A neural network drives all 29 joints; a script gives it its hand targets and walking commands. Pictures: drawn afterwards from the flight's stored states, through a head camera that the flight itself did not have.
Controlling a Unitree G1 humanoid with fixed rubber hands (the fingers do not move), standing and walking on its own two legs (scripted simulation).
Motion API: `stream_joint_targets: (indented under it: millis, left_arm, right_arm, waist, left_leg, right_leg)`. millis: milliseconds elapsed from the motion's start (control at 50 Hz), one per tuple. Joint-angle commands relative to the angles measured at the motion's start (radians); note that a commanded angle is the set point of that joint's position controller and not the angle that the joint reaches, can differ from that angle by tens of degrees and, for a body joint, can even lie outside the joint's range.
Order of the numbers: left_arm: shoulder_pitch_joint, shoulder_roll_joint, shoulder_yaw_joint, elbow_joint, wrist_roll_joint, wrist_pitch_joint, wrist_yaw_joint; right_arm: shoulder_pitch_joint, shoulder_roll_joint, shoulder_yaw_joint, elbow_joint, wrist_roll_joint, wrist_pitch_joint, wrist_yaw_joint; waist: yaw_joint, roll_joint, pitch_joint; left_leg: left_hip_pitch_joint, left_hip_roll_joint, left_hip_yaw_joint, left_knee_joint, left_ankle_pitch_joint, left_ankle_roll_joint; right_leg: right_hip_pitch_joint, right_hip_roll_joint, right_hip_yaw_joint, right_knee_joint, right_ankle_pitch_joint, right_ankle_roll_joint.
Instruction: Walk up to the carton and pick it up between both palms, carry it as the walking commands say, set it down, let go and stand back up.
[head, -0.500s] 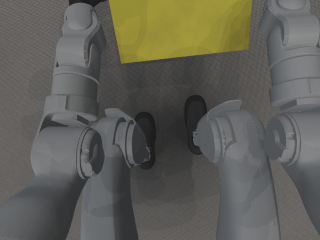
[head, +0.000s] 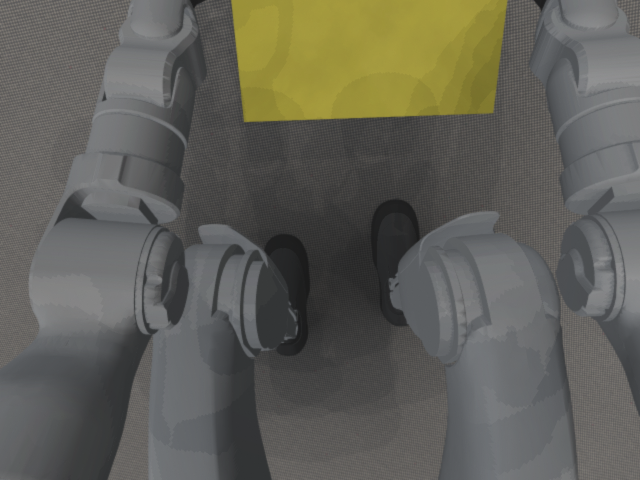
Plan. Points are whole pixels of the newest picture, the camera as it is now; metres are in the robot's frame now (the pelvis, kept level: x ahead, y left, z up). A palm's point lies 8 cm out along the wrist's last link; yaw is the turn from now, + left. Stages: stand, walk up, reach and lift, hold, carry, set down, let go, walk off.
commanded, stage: set down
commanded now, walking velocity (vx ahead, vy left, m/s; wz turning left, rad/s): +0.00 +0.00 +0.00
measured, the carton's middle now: (361, 5) +0.54 -0.05 -0.30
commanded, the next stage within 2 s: none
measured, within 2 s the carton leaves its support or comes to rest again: rests again in 0.10 s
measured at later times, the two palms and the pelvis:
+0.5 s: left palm out of the picture +0.55 +0.13 -0.21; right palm out of the picture +0.52 -0.22 -0.22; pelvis +0.00 +0.00 -0.02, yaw +0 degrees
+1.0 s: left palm out of the picture +0.55 +0.14 -0.22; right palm out of the picture +0.53 -0.22 -0.22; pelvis +0.00 +0.00 -0.03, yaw +1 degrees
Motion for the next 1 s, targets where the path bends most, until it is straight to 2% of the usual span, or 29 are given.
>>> stream_joint_targets:
  millis: [0, 20, 60, 100, 140, 240, 260, 280, 340, 360, 400, 440, 460, 480, 520, 540, 600, 620, 640, 700, 720, 760, 780, 820, 840, 880, 900, 920, 980]
  left_arm:
    - [-0.591, -0.676, -0.305, -0.174, -0.222, -0.135, -0.230]
    - [-0.629, -0.673, -0.304, -0.210, -0.218, -0.138, -0.231]
    - [-0.599, -0.691, -0.280, -0.157, -0.211, -0.129, -0.245]
    - [-0.581, -0.690, -0.261, -0.156, -0.194, -0.132, -0.252]
    - [-0.646, -0.696, -0.285, -0.244, -0.219, -0.139, -0.251]
    - [-0.589, -0.705, -0.277, -0.169, -0.205, -0.137, -0.257]
    - [-0.620, -0.708, -0.280, -0.205, -0.202, -0.141, -0.257]
    - [-0.550, -0.748, -0.279, -0.105, -0.201, -0.127, -0.265]
    - [-0.627, -0.709, -0.256, -0.185, -0.184, -0.131, -0.262]
    - [-0.607, -0.730, -0.264, -0.132, -0.202, -0.131, -0.265]
    - [-0.618, -0.764, -0.293, -0.173, -0.206, -0.129, -0.271]
    - [-0.598, -0.781, -0.292, -0.145, -0.206, -0.129, -0.273]
    - [-0.564, -0.769, -0.260, -0.082, -0.188, -0.124, -0.273]
    - [-0.569, -0.765, -0.263, -0.089, -0.185, -0.121, -0.276]
    - [-0.581, -0.741, -0.247, -0.110, -0.165, -0.125, -0.273]
    - [-0.622, -0.750, -0.266, -0.166, -0.174, -0.126, -0.273]
    - [-0.562, -0.784, -0.234, -0.080, -0.163, -0.113, -0.286]
    - [-0.545, -0.775, -0.246, -0.053, -0.170, -0.111, -0.289]
    - [-0.568, -0.773, -0.244, -0.124, -0.162, -0.117, -0.287]
    - [-0.535, -0.763, -0.224, -0.054, -0.146, -0.113, -0.292]
    - [-0.553, -0.772, -0.229, -0.066, -0.159, -0.115, -0.294]
    - [-0.524, -0.771, -0.193, -0.040, -0.125, -0.108, -0.301]
    - [-0.507, -0.755, -0.187, -0.027, -0.122, -0.112, -0.302]
    - [-0.536, -0.774, -0.203, -0.076, -0.126, -0.112, -0.303]
    - [-0.519, -0.751, -0.191, -0.046, -0.113, -0.106, -0.303]
    - [-0.524, -0.766, -0.196, -0.026, -0.123, -0.104, -0.301]
    - [-0.519, -0.783, -0.207, -0.039, -0.128, -0.105, -0.295]
    - [-0.527, -0.745, -0.187, -0.011, -0.126, -0.105, -0.295]
    - [-0.481, -0.753, -0.153, 0.001, -0.103, -0.096, -0.304]
  right_arm:
    - [-0.664, 0.756, 0.288, -0.222, 0.224, -0.120, 0.237]
    - [-0.657, 0.767, 0.275, -0.202, 0.222, -0.116, 0.238]
    - [-0.650, 0.771, 0.264, -0.181, 0.193, -0.107, 0.248]
    - [-0.665, 0.806, 0.295, -0.230, 0.228, -0.111, 0.255]
    - [-0.634, 0.817, 0.280, -0.217, 0.223, -0.110, 0.256]
    - [-0.639, 0.806, 0.263, -0.201, 0.217, -0.112, 0.266]
    - [-0.612, 0.856, 0.263, -0.147, 0.204, -0.104, 0.272]
    - [-0.590, 0.809, 0.225, -0.119, 0.188, -0.105, 0.275]
    - [-0.630, 0.818, 0.218, -0.152, 0.191, -0.104, 0.286]
    - [-0.605, 0.808, 0.203, -0.110, 0.173, -0.103, 0.296]
    - [-0.586, 0.832, 0.205, -0.135, 0.179, -0.107, 0.297]
    - [-0.583, 0.806, 0.201, -0.126, 0.176, -0.109, 0.299]
    - [-0.586, 0.832, 0.202, -0.107, 0.165, -0.105, 0.304]
    - [-0.592, 0.806, 0.194, -0.112, 0.171, -0.106, 0.303]
    - [-0.573, 0.833, 0.186, -0.075, 0.175, -0.103, 0.312]
    - [-0.581, 0.852, 0.189, -0.092, 0.172, -0.099, 0.314]
    - [-0.611, 0.808, 0.176, -0.099, 0.158, -0.106, 0.312]
    - [-0.553, 0.808, 0.157, -0.038, 0.139, -0.098, 0.313]
    - [-0.590, 0.824, 0.176, -0.092, 0.162, -0.101, 0.319]
    - [-0.586, 0.825, 0.170, -0.081, 0.143, -0.100, 0.327]
    - [-0.545, 0.789, 0.151, -0.049, 0.138, -0.099, 0.325]
    - [-0.559, 0.803, 0.135, -0.043, 0.125, -0.095, 0.328]
    - [-0.512, 0.802, 0.117, -0.003, 0.110, -0.094, 0.329]
    - [-0.555, 0.805, 0.148, -0.057, 0.123, -0.098, 0.332]
    - [-0.515, 0.786, 0.108, -0.001, 0.099, -0.092, 0.343]
    - [-0.553, 0.751, 0.122, -0.028, 0.109, -0.100, 0.343]
    - [-0.560, 0.745, 0.131, -0.021, 0.116, -0.099, 0.342]
    - [-0.528, 0.753, 0.111, 0.013, 0.103, -0.095, 0.338]
    - [-0.525, 0.760, 0.104, -0.010, 0.095, -0.093, 0.347]
  waist:
    - [-0.044, -0.151, -1.498]
    - [-0.045, -0.127, -1.495]
    - [-0.051, -0.162, -1.459]
    - [-0.005, -0.163, -1.493]
    - [-0.042, -0.137, -1.534]
    - [-0.018, -0.137, -1.443]
    - [-0.022, -0.151, -1.431]
    - [-0.049, -0.109, -1.363]
    - [-0.032, -0.117, -1.342]
    - [-0.063, -0.118, -1.321]
    - [-0.051, -0.069, -1.333]
    - [-0.090, -0.062, -1.308]
    - [-0.056, -0.107, -1.289]
    - [-0.059, -0.074, -1.268]
    - [-0.036, -0.087, -1.228]
    - [-0.042, -0.072, -1.240]
    - [-0.055, -0.080, -1.205]
    - [-0.069, -0.074, -1.154]
    - [-0.046, -0.066, -1.205]
    - [-0.043, -0.101, -1.140]
    - [-0.057, -0.057, -1.119]
    - [-0.024, -0.056, -1.087]
    - [-0.053, -0.068, -1.058]
    - [-0.036, -0.059, -1.089]
    - [-0.059, -0.055, -1.046]
    - [-0.047, -0.046, -1.043]
    - [-0.067, -0.034, -1.059]
    - [-0.068, -0.071, -1.023]
    - [-0.031, -0.046, -0.988]
  left_leg:
    - [0.306, -0.079, -0.119, -0.100, 0.319, -0.015]
    - [0.268, -0.079, -0.106, -0.086, 0.301, -0.018]
    - [0.269, -0.081, -0.110, -0.091, 0.292, -0.014]
    - [0.251, -0.078, -0.094, -0.073, 0.298, -0.008]
    - [0.280, -0.085, -0.095, -0.076, 0.326, -0.014]
    - [0.241, -0.079, -0.101, -0.058, 0.296, -0.012]
    - [0.252, -0.088, -0.107, -0.073, 0.299, -0.010]
    - [0.230, -0.079, -0.112, -0.073, 0.287, -0.015]
    - [0.257, -0.079, -0.124, -0.081, 0.293, -0.013]
    - [0.266, -0.084, -0.129, -0.064, 0.310, -0.012]
    - [0.272, -0.086, -0.120, -0.069, 0.311, -0.023]
    - [0.260, -0.086, -0.131, -0.070, 0.321, -0.022]
    - [0.269, -0.082, -0.130, -0.069, 0.305, -0.014]
    - [0.248, -0.080, -0.125, -0.064, 0.271, -0.019]
    - [0.226, -0.076, -0.122, -0.065, 0.267, -0.016]
    - [0.260, -0.083, -0.132, -0.072, 0.302, -0.016]
    - [0.194, -0.087, -0.123, -0.061, 0.275, -0.014]
    - [0.197, -0.084, -0.127, -0.070, 0.239, -0.015]
    - [0.233, -0.077, -0.131, -0.060, 0.293, -0.016]
    - [0.211, -0.077, -0.137, -0.057, 0.268, -0.009]
    - [0.196, -0.076, -0.127, -0.068, 0.253, -0.020]
    - [0.168, -0.078, -0.117, -0.055, 0.247, -0.021]
    - [0.139, -0.077, -0.118, -0.066, 0.222, -0.015]
    - [0.134, -0.087, -0.128, -0.066, 0.242, -0.014]
    - [0.171, -0.082, -0.135, -0.080, 0.256, -0.017]
    - [0.176, -0.082, -0.137, -0.067, 0.238, -0.017]
    - [0.195, -0.087, -0.137, -0.060, 0.227, -0.020]
    - [0.167, -0.078, -0.136, -0.060, 0.213, -0.017]
    - [0.154, -0.076, -0.138, -0.057, 0.220, -0.011]
  right_leg:
    - [0.835, 0.057, 0.104, 0.020, 0.433, 0.020]
    - [0.865, 0.060, 0.129, 0.013, 0.442, 0.013]
    - [0.847, 0.054, 0.104, 0.018, 0.414, 0.023]
    - [0.872, 0.058, 0.120, 0.026, 0.450, 0.020]
    - [0.857, 0.061, 0.102, 0.044, 0.466, 0.022]
    - [0.803, 0.058, 0.125, 0.042, 0.408, 0.014]
    - [0.798, 0.057, 0.099, 0.051, 0.415, 0.028]
    - [0.735, 0.058, 0.103, 0.050, 0.383, 0.016]
    - [0.698, 0.055, 0.098, 0.056, 0.371, 0.016]
    - [0.642, 0.056, 0.088, 0.066, 0.364, 0.015]
    - [0.642, 0.057, 0.102, 0.057, 0.364, 0.003]
    - [0.626, 0.056, 0.095, 0.068, 0.380, 0.007]
    - [0.627, 0.050, 0.093, 0.058, 0.345, 0.016]
    - [0.604, 0.051, 0.106, 0.052, 0.318, 0.009]
    - [0.577, 0.050, 0.101, 0.061, 0.308, 0.009]
    - [0.567, 0.056, 0.095, 0.060, 0.325, 0.012]
    - [0.611, 0.049, 0.109, 0.048, 0.326, 0.012]
    - [0.570, 0.048, 0.094, 0.054, 0.282, 0.011]
    - [0.581, 0.048, 0.103, 0.064, 0.329, 0.011]
    - [0.546, 0.048, 0.104, 0.063, 0.303, 0.015]
    - [0.536, 0.050, 0.105, 0.063, 0.287, 0.006]
    - [0.568, 0.046, 0.125, 0.040, 0.284, 0.005]
    - [0.535, 0.050, 0.108, 0.049, 0.270, 0.008]
    - [0.550, 0.051, 0.121, 0.059, 0.298, 0.006]
    - [0.503, 0.047, 0.100, 0.064, 0.295, 0.007]
    - [0.466, 0.044, 0.104, 0.066, 0.253, 0.003]
    - [0.481, 0.042, 0.099, 0.065, 0.235, 0.005]
    - [0.489, 0.037, 0.105, 0.057, 0.232, 0.010]
    - [0.479, 0.042, 0.128, 0.057, 0.234, 0.000]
